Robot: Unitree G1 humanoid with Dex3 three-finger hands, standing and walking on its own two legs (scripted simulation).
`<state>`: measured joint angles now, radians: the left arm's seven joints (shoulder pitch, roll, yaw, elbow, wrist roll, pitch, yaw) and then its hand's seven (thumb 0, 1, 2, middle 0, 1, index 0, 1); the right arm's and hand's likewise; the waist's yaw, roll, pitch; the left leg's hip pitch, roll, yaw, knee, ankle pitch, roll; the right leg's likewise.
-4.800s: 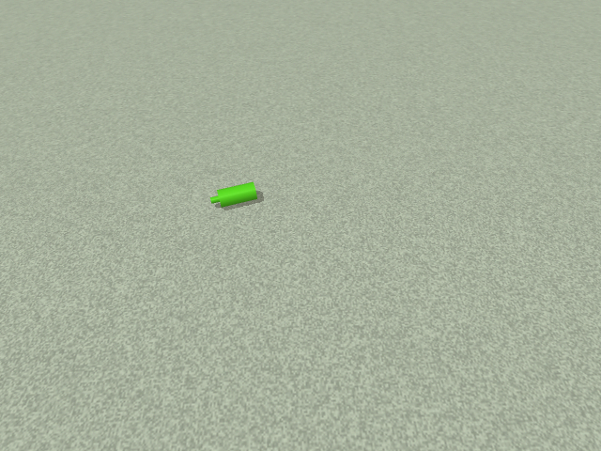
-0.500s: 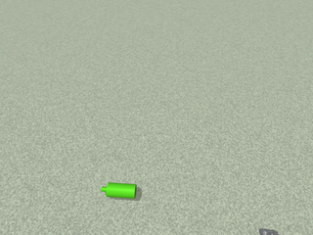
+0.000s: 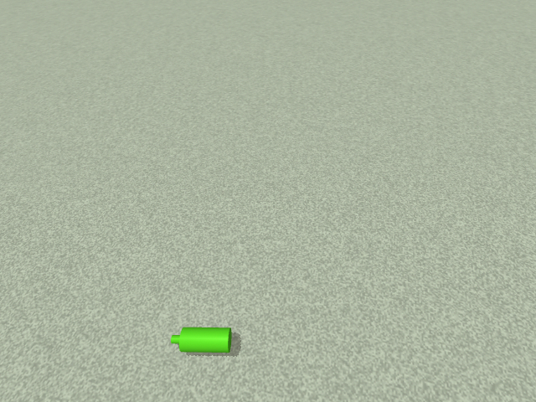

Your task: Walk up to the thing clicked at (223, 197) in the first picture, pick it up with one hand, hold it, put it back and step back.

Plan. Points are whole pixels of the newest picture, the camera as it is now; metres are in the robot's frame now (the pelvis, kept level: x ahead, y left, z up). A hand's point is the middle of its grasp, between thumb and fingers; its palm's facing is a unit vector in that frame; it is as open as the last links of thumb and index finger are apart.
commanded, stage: walk up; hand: left
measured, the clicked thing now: (200, 339) +0.46 +0.29 -0.74
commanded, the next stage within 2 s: stand in 0.40 s
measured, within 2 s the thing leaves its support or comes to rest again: neither
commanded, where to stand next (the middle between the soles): +0.06 +0.01 m, yaw -1 degrees
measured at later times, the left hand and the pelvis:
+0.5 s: hand out of the picture +0.10 +0.26 -0.15, palm faces -0.04 -0.93 -0.37, open 7.3 cm; pelvis +0.01 +0.00 +0.00, yaw +0 degrees
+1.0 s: hand out of the picture +0.09 +0.24 -0.15, palm faces -0.02 -0.94 -0.35, open 7.3 cm; pelvis +0.01 -0.02 +0.00, yaw +0 degrees
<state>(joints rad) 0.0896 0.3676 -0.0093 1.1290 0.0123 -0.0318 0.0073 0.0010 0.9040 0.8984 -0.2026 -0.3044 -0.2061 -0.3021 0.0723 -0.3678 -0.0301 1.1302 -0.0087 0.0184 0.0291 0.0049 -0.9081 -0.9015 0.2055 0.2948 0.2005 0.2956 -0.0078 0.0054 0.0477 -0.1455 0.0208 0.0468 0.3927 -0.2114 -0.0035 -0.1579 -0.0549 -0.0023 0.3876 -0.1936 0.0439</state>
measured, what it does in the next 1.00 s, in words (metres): stands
